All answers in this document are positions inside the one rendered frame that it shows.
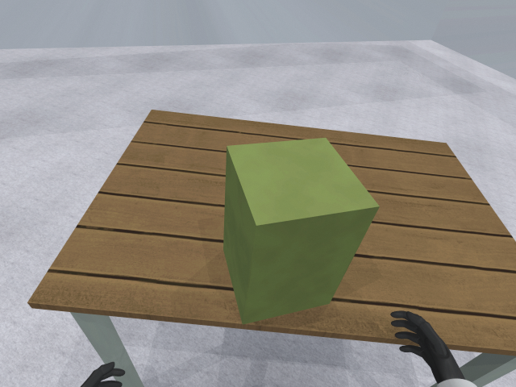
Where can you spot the robot right hand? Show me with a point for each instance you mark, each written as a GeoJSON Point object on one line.
{"type": "Point", "coordinates": [432, 348]}

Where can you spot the table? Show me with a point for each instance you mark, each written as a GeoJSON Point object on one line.
{"type": "Point", "coordinates": [150, 246]}

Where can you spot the carton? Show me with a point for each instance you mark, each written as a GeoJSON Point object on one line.
{"type": "Point", "coordinates": [295, 215]}

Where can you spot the robot left hand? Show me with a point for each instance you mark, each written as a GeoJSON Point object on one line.
{"type": "Point", "coordinates": [103, 372]}

